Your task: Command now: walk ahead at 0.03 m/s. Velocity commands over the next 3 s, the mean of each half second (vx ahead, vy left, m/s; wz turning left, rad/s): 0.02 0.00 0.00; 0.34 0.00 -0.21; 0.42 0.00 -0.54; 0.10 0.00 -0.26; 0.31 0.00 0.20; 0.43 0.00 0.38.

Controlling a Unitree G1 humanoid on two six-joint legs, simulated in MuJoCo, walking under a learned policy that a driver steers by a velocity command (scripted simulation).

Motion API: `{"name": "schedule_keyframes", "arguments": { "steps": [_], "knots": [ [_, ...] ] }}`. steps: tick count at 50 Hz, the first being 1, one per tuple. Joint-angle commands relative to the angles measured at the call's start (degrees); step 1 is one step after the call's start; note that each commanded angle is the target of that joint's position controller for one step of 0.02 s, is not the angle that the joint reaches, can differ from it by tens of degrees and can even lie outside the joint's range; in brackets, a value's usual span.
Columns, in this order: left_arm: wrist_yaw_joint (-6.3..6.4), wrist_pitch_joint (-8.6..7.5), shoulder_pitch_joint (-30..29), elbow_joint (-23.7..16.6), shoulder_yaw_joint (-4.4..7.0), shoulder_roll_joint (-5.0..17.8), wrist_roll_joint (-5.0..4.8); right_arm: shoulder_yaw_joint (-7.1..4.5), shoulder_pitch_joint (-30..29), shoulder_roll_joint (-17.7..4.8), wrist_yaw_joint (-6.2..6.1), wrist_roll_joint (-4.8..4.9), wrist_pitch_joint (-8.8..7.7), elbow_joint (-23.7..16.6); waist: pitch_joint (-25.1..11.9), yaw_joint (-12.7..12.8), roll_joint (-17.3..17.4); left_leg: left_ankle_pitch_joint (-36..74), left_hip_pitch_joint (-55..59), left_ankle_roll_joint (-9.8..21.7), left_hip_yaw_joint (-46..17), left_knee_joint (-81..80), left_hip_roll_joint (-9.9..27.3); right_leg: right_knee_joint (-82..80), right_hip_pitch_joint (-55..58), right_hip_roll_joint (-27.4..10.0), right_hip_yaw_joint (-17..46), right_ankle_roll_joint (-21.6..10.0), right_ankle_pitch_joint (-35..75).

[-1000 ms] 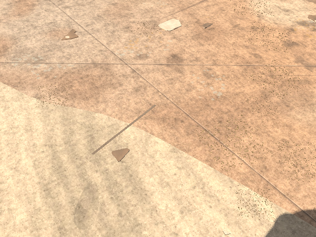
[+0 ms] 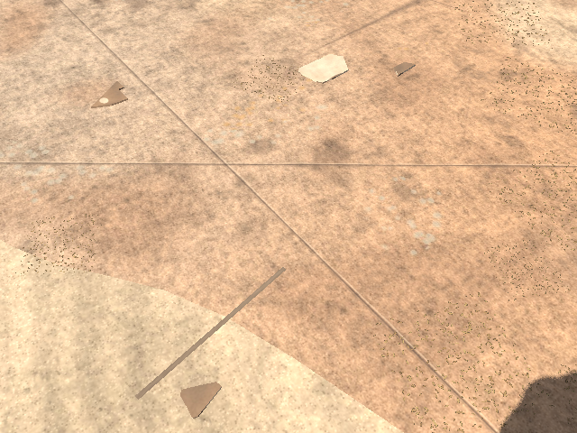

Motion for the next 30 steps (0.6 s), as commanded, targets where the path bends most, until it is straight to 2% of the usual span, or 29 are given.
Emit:
{"name": "schedule_keyframes", "arguments": {
  "steps": [1,11,22,23,24,25,26,27,28,30],
  "knots": [
    [0.17,-0.07,4.98,-0.08,1.16,5.97,-0.08,-1.36,-0.72,-6.47,-0.38,0.15,-0.48,-1.63,-5.84,0.45,1.28,24.75,12.56,4.89,-5.58,-0.41,4.83,-2.87,-4.85,-5.25,3.44,0.16,24.14],
    [0.18,-0.6,6.02,1.59,0.89,4.72,-0.03,-1.4,-1.75,-6.0,-1.14,0.18,1.2,0.83,-2.09,0.09,-0.14,16.67,13.5,4.04,-4.99,-2.08,3.65,-5.39,-7.97,-5.73,3.62,0.26,16.9],
    [0.54,-1.34,8.77,2.66,0.58,3.42,0.12,-1.16,-1.46,-5.5,-1.51,0.07,1.77,3.22,0.92,-0.43,0.34,10.4,14.01,3.1,-5.13,-4.08,3.13,-8.28,-11.27,-5.82,3.73,0.26,8.07],
    [0.61,-1.34,10.12,3.2,0.58,3.09,0.08,-1.02,-0.7,-4.93,-1.53,0.03,1.85,3.85,0.17,-0.28,-0.08,4.33,14.11,2.97,-4.35,-3.88,2.29,-9.5,-11.08,-5.81,3.94,-0.24,1.89],
    [0.75,-1.3,10.69,3.26,0.86,3.77,-0.23,-1.04,-0.93,-4.93,-1.57,0.21,1.92,3.95,1.55,-0.08,-1.07,-3.59,12.3,2.62,-3.01,-2.5,0.85,-11.07,-11.97,-6.39,5.3,-1.45,-5.94],
    [0.97,-1.36,10.63,2.69,1.49,5.7,-0.61,-1.18,-1.73,-5.33,-1.59,0.44,1.76,3.69,3.58,0.39,-3.12,-11.24,8.18,2.14,-0.86,0.69,-1.19,-12.97,-12.12,-8.14,8.38,-3.56,-13.32],
    [1.18,-1.66,11.02,1.97,2.03,7.37,-0.91,-1.21,-3.87,-5.67,-1.43,0.69,1.22,2.82,6.16,1.34,-5.01,-14.21,1.87,1.78,1.05,4.65,-2.41,-15.99,-10.78,-11.88,13.53,-6.13,-18.95],
    [1.37,-2.28,10.27,1.23,2.75,9.35,-1.15,-1.13,-6.32,-5.72,-1.04,1.12,0.31,1.53,9.28,1.81,-6.7,-12.14,-4.4,1.88,1.94,8.99,-1.32,-18.99,-8.77,-17.28,19.38,-8.75,-20.3],
    [1.48,-3.07,10.14,0.97,3.21,10.01,-1.11,-1.08,-7.63,-5.75,-0.62,1.37,-0.63,0.72,11.23,2.06,-6.85,-11.07,-10.1,2.24,0.69,12.49,1.0,-19.93,-5.86,-21.17,22.86,-10.65,-17.13],
    [1.25,-4.51,12.99,1.49,3.13,7.99,-0.81,-1.3,-8.41,-6.16,0.16,1.71,-2.18,0.03,11.85,2.79,-5.53,-15.06,-21.3,2.48,-0.93,18.46,3.87,-17.88,4.31,-23.36,23.32,-11.83,-2.24]
  ]
}}
Next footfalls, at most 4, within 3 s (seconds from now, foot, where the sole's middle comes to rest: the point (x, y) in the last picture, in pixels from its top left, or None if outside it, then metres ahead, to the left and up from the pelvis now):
0.76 left None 0.16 0.17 -0.77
1.32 right None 0.45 -0.12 -0.77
1.78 left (310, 355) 0.68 -0.02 -0.77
2.08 right None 0.47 -0.19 -0.77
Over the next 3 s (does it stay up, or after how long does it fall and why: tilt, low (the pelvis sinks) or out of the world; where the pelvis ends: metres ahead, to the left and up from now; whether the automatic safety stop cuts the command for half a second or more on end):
stays up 0.87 -0.21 0.00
